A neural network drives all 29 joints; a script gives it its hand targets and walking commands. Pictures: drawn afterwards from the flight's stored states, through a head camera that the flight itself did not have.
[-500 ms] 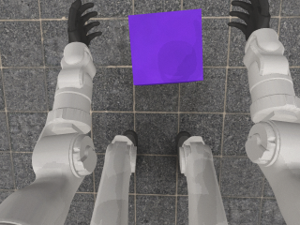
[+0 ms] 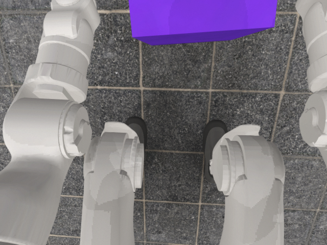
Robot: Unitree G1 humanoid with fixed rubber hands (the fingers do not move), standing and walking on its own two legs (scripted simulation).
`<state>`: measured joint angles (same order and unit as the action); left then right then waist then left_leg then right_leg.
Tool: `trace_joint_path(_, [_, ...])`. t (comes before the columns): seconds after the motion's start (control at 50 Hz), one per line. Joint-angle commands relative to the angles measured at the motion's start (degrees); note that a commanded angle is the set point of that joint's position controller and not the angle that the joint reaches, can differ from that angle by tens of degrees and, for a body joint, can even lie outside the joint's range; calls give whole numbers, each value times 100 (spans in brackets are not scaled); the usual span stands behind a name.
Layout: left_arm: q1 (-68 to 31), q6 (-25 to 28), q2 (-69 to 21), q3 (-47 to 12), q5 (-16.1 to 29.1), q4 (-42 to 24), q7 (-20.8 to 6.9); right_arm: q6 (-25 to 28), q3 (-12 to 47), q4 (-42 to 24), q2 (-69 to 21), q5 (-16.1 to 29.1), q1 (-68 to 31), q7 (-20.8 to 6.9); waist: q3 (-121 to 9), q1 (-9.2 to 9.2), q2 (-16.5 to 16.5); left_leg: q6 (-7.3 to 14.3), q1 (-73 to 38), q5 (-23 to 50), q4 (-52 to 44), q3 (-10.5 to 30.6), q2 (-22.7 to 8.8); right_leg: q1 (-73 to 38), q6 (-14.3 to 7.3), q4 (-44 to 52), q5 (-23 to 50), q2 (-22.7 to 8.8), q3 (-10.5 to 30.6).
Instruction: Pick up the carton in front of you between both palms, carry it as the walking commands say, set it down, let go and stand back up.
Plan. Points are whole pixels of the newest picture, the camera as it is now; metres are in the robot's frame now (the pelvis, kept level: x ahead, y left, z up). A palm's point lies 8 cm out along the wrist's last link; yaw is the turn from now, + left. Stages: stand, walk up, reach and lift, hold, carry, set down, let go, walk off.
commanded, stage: reach and lift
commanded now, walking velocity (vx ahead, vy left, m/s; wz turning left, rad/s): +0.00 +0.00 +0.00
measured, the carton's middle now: out of the picture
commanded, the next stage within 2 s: none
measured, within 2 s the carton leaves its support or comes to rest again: leaves its support in 0.88 s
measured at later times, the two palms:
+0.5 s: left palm out of the picture +0.56 +0.13 -0.19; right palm out of the picture +0.57 -0.19 -0.19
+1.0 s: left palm out of the picture +0.56 +0.11 -0.14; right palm out of the picture +0.56 -0.19 -0.14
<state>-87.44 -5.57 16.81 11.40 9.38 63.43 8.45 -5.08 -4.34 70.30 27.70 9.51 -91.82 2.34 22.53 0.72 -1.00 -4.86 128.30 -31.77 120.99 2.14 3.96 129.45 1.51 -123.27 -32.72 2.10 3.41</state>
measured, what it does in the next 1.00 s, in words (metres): stands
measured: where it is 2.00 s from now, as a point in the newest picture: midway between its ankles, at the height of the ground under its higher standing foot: (173, 158)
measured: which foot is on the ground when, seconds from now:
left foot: down 0.00-1.00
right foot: down 0.00-1.00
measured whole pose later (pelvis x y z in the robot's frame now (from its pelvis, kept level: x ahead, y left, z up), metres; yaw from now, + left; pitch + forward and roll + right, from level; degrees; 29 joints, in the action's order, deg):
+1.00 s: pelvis +0.01 +0.00 -0.01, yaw -1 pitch +39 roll +3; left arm -74.8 -14.7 7.1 18.9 4.5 44.6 11.8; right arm -16.5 -8.2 50.5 17.0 3.8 -79.4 5.8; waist 13.2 -0.2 -2.3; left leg -6.0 128.7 -34.7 124.1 3.9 6.8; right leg 129.9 2.6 -125.9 -35.3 4.2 4.2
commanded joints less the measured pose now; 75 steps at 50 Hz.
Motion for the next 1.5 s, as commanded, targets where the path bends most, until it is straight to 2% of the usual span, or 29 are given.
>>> trace_joint_path(0.0, [-1726,238,797,-47,56,-633,19,240,19,-669,859,115,-1903,47,-7168,-31,143,102,-3392,1839,-442,-649,-139,-3371,10,807,1865,-150,-333])
trace_joint_path(0.1, [-1624,281,673,-207,287,-679,78,294,321,-650,857,273,-1924,55,-7476,-7,301,125,-3644,2433,-211,-655,-80,-3818,3,508,2509,-135,-316])
trace_joint_path(0.18, [-1272,268,555,-243,339,-681,136,256,427,-605,678,313,-1637,52,-7818,-10,434,130,-3680,2605,-163,-729,-9,-4165,22,472,2803,-92,-336])
trace_joint_path(0.3, [-1041,273,437,-10,98,-452,98,225,268,-346,467,141,-1413,16,-6869,32,406,125,-3120,2099,-279,-701,13,-3487,29,615,2234,-82,-318])
trace_joint_path(0.38, [-1350,283,388,-71,95,-564,91,231,311,-484,385,165,-1715,19,-6807,26,364,141,-3193,1941,-331,-675,14,-3371,11,677,1980,-73,-321])
trace_joint_path(0.46, [-1790,235,-96,-322,209,-606,53,185,598,-504,-100,288,-2137,-34,-6721,-7,325,134,-3347,1723,-384,-676,71,-3402,-15,743,1701,-48,-322])
trace_joint_path(0.5, [-1883,201,-269,-214,61,-557,50,149,513,-429,-244,140,-2208,-62,-6584,-54,271,117,-3461,1611,-404,-668,120,-3383,-17,769,1550,-23,-347])
trace_joint_path(0.52, [-1950,180,-526,-196,-35,-587,26,121,563,-441,-589,129,-2292,-129,-6549,-18,270,138,-3568,1577,-428,-663,150,-3372,-15,774,1508,9,-374])
trace_joint_path(0.54, [-2299,137,-1440,-324,-104,-729,-152,59,719,-465,-1596,127,-2585,-325,-6467,9,286,167,-3600,1536,-442,-669,218,-3374,-30,776,1444,69,-385])
trace_joint_path(0.6, [-3106,-158,-4142,-625,-422,-822,-930,-181,903,-554,-4374,-165,-2917,-1095,-6026,-59,258,219,-3259,1401,-311,-715,367,-3134,-124,667,1411,202,-441])
trace_joint_path(0.64, [-3165,-352,-4940,-588,-577,-994,-1322,-365,705,-755,-5275,-343,-2671,-1471,-5833,-79,214,300,-3003,1306,-243,-789,417,-2927,-154,629,1395,281,-536])
trace_joint_path(0.68, [-3104,-471,-5244,-591,-619,-1153,-1519,-475,601,-953,-5610,-437,-2494,-1664,-5731,-125,146,343,-2870,1355,-225,-801,417,-2730,-157,590,1460,308,-579])
trace_joint_path(0.72, [-2967,-515,-5548,-662,-495,-1294,-1592,-528,695,-1233,-5829,-390,-2481,-1732,-5958,-168,157,382,-2930,1572,-196,-801,439,-2746,-161,565,1621,328,-602])
trace_joint_path(0.78, [-3107,-524,-5903,-1009,-160,-1584,-1588,-557,981,-1739,-6148,-176,-2559,-1718,-6854,-247,190,398,-3166,2141,-90,-798,443,-3233,-156,493,2251,341,-601])
trace_joint_path(0.88, [-3390,-637,-6554,-1721,255,-2566,-1443,-693,1588,-3209,-6801,205,-2886,-1509,-9728,-265,400,337,-3800,3152,-158,-924,525,-5103,-78,501,3780,412,-657])
trace_joint_path(0.92, [-3398,-752,-6741,-1924,258,-3000,-1411,-840,1736,-3656,-7044,219,-2788,-1441,-10766,-283,528,300,-3882,3264,-314,-954,562,-5768,-38,579,4225,458,-677])
trace_joint_path(0.94, [-3332,-811,-6862,-2041,219,-3168,-1373,-912,1830,-3729,-7314,186,-2642,-1375,-11078,-213,559,275,-3920,3291,-403,-994,605,-5858,14,646,4270,496,-721])
trace_joint_path(1.0, [-3003,-990,-6957,-2079,-17,-3400,-1357,-1148,1756,-3647,-7676,-52,-2030,-1286,-10911,-167,571,226,-3885,2899,-754,-1020,653,-5586,99,1033,3744,594,-787])
trace_joint_path(1.04, [-2656,-1113,-7061,-1841,-311,-3069,-1417,-1292,1495,-3143,-7876,-358,-1589,-1329,-9900,-111,478,213,-3529,2254,-1082,-1032,663,-4866,106,1394,2921,634,-824])
trace_joint_path(1.1, [-2231,-1259,-7120,-1144,-879,-2308,-1530,-1416,837,-2276,-7980,-907,-1178,-1447,-8334,-47,431,283,-3126,1231,-1556,-998,653,-3788,58,1906,1624,667,-899])
trace_joint_path(1.16, [-2086,-1341,-7050,-548,-1346,-1923,-1603,-1456,239,-1908,-7896,-1325,-1173,-1542,-7722,18,433,331,-3077,807,-1974,-936,658,-3425,12,2299,979,690,-889])
trace_joint_path(1.22, [-2121,-1361,-7043,-346,-1528,-1868,-1648,-1454,-30,-1858,-7870,-1522,-1287,-1576,-7815,7,403,339,-3263,724,-2274,-885,655,-3534,-11,2593,834,694,-857])
trace_joint_path(1.3, [-2207,-1419,-7210,-440,-1530,-1959,-1714,-1494,-91,-1961,-7948,-1614,-1357,-1587,-8287,-85,324,308,-3618,651,-2608,-881,650,-3964,-36,2940,790,691,-864])
trace_joint_path(1.38, [-2154,-1535,-7479,-767,-1394,-2175,-1794,-1598,117,-2239,-8190,-1538,-1290,-1604,-9018,-152,252,270,-4087,780,-2900,-911,659,-4600,-30,3219,981,690,-894])
trace_joint_path(1.48, [-1778,-1673,-7819,-1255,-1181,-2498,-1886,-1745,602,-2661,-8613,-1298,-982,-1638,-9645,-118,258,235,-4653,1143,-3235,-913,657,-5377,41,3506,1432,707,-906])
